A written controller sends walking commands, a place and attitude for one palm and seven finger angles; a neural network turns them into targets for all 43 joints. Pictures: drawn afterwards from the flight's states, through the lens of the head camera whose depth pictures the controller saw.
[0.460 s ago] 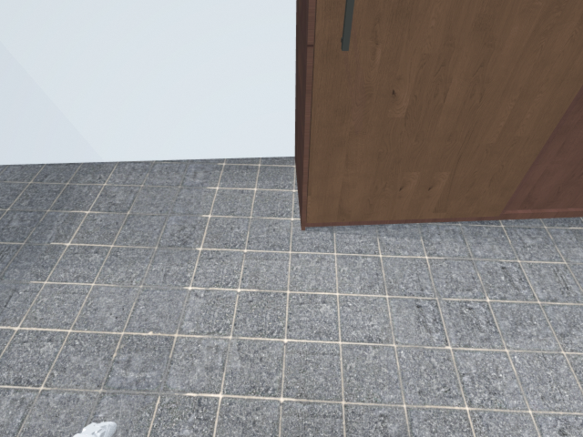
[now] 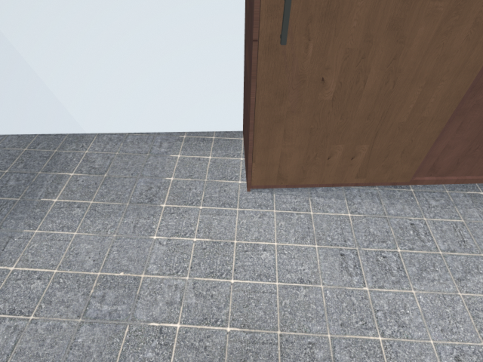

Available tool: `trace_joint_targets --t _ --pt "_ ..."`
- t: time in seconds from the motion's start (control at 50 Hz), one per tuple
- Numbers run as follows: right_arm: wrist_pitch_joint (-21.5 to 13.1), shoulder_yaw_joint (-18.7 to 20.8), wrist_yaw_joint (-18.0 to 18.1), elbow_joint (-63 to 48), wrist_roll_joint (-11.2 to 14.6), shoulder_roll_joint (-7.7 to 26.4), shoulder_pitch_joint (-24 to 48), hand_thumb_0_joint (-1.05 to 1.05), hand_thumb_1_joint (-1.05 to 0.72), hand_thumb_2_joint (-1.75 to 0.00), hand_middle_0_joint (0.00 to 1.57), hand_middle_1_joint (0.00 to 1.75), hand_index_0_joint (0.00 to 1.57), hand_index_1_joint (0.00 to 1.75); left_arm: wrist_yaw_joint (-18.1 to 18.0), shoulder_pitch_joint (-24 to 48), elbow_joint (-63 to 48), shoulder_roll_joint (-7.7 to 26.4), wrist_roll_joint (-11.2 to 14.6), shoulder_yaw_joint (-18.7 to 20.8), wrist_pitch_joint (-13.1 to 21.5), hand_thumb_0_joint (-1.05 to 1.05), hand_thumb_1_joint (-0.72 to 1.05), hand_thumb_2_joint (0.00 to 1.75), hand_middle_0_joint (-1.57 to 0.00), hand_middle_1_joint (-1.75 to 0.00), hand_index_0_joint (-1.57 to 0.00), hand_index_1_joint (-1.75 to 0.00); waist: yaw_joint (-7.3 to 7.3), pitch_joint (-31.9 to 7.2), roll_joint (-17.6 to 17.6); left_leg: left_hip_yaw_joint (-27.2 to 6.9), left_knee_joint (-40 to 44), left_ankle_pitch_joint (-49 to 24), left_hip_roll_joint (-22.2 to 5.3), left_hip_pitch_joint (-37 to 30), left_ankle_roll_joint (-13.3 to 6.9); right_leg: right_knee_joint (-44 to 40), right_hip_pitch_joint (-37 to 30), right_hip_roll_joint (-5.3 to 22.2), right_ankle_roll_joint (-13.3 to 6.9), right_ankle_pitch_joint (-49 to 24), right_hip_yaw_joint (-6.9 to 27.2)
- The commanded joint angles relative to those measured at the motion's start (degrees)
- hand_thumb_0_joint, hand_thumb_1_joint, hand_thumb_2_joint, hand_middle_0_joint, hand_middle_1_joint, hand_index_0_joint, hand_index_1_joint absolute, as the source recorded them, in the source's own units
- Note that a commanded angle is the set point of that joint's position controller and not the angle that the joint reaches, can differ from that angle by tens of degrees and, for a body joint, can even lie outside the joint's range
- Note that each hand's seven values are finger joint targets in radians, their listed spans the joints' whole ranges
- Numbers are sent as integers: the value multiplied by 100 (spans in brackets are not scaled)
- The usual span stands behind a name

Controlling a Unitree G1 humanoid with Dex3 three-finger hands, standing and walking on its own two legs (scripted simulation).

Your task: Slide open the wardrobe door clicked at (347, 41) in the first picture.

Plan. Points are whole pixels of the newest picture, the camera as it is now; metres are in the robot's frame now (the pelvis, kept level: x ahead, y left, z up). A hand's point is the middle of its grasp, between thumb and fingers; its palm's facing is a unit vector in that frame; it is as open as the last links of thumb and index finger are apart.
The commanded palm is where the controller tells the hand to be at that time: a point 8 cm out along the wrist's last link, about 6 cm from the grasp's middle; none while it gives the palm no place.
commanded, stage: stand and wait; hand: left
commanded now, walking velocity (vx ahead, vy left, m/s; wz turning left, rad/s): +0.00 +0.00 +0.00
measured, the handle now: (284, 20) +1.11 -0.08 +0.13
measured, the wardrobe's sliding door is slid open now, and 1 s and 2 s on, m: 0.00 0.00 0.00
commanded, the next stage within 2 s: look at it before walking up in 0.52 s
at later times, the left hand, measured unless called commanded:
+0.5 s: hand out of the picture +0.06 +0.25 -0.15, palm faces -0.02 -0.94 -0.34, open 7.4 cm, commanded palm none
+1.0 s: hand out of the picture +0.07 +0.25 -0.15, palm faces -0.02 -0.94 -0.34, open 7.4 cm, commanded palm none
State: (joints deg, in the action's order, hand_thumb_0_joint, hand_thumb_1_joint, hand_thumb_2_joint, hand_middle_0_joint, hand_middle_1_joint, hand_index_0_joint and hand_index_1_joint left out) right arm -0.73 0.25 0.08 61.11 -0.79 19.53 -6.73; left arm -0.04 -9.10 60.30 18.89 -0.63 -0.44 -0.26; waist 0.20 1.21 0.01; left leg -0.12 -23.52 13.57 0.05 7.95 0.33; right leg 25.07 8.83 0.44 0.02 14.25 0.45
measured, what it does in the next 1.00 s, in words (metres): stands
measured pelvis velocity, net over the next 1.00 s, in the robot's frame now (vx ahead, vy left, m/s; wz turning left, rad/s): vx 0.00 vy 0.00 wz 0.00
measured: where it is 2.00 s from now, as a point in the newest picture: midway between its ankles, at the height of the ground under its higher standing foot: outside the picture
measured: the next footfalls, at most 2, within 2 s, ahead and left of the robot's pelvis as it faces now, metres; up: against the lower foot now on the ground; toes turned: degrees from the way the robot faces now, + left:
none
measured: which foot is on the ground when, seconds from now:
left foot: down 0.00-1.00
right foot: down 0.00-1.00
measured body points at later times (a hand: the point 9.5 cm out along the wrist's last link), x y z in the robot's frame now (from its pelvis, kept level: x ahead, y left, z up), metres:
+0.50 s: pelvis -0.01 +0.00 +0.00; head -0.01 -0.01 +0.45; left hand +0.06 +0.29 -0.13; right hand +0.06 -0.30 -0.13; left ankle -0.01 +0.12 -0.74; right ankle -0.01 -0.12 -0.74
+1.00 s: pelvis +0.00 +0.00 +0.00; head +0.00 +0.00 +0.45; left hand +0.07 +0.30 -0.13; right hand +0.09 -0.30 -0.13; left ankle -0.01 +0.12 -0.74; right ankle -0.01 -0.12 -0.74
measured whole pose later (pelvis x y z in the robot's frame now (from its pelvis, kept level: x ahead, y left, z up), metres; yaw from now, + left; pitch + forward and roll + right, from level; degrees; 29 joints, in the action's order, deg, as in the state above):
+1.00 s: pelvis +0.00 +0.00 +0.00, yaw +0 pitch -2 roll +0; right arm -1.0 -0.1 -0.1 63.5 -0.5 19.7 -6.0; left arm 0.0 -8.0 62.1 19.6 -0.7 -0.4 0.2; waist 0.2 1.5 0.1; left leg -0.2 -20.7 11.8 -0.1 7.1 0.4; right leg 21.7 7.7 0.3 0.1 12.2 0.3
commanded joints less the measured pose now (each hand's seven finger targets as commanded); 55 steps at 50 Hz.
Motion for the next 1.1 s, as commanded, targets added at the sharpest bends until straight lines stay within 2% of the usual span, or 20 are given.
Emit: trace_joint_targets --t 0.0,0.04,0.26,0.42,0.56,0.64,0.72,0.76,0.82,0.98,1.08 --pt "-139 198 89 -323 20 1120 323 0 -90 -90 20 30 20 30 -75 326 -355 1231 12 258 188 0 90 90 -20 -30 -20 -30 -5 -353 10 -503 366 -1039 -619 -16 -211 -476 -93 661 -211 -1135 565" --pt "-129 192 83 -284 24 1121 297 0 -90 -90 20 30 20 30 -76 333 -321 1251 8 258 193 0 90 90 -20 -30 -20 -30 -12 -291 91 -508 388 -953 -617 18 -199 -527 -68 663 -219 -1049 583" --pt "-116 174 65 -132 22 1171 193 0 -90 -90 20 30 20 30 -56 352 -210 1265 5 240 173 0 90 90 -20 -30 -20 -30 -14 -66 37 -580 571 -457 -614 133 -186 -769 128 628 -198 -240 667" --pt "-124 173 53 -108 29 1168 143 0 -90 -90 20 30 20 30 -49 345 -225 1251 -7 246 173 0 90 90 -20 -30 -20 -30 -5 -102 83 -619 576 -433 -614 179 -192 -771 149 612 -187 -134 655" --pt "-145 171 59 -91 32 1162 165 0 -90 -90 20 30 20 30 -55 330 -224 1237 -1 240 191 0 90 90 -20 -30 -20 -30 -2 -234 43 -605 543 -759 -648 76 -189 -692 31 635 -185 -591 612" --pt "-137 175 59 -89 34 1151 192 0 -90 -90 20 30 20 30 -55 328 -209 1241 -5 239 193 0 90 90 -20 -30 -20 -30 -6 -232 55 -598 544 -758 -654 50 -189 -704 35 638 -183 -610 611" --pt "-144 169 65 -103 42 1171 200 0 -90 -90 20 30 20 30 -62 318 -214 1247 -2 238 202 0 90 90 -20 -30 -20 -30 -8 -338 65 -599 506 -1049 -664 -44 -186 -646 -74 646 -187 -988 570" --pt "-146 171 67 -105 38 1159 246 0 -90 -90 20 30 20 30 -61 309 -199 1239 0 233 199 0 90 90 -20 -30 -20 -30 -2 -311 -39 -578 524 -1048 -674 -60 -186 -652 -63 652 -177 -1002 556" --pt "-145 174 72 -101 46 1166 243 0 -90 -90 20 30 20 30 -65 311 -200 1241 -5 237 205 0 90 90 -20 -30 -20 -30 -12 -384 43 -581 501 -1199 -685 -129 -187 -640 -127 651 -183 -1180 559" --pt "-140 169 73 -106 41 1194 330 0 -90 -90 20 30 20 30 -61 342 -185 1259 -5 229 193 0 90 90 -20 -30 -20 -30 -6 -238 -19 -578 603 -1114 -683 -130 -179 -703 -87 644 -161 -1082 543" --pt "-148 159 74 -111 43 1202 331 0 -90 -90 20 30 20 30 -60 338 -188 1265 -3 234 199 0 90 90 -20 -30 -20 -30 2 -312 13 -582 597 -1247 -687 -175 -185 -701 -171 653 -161 -1208 534"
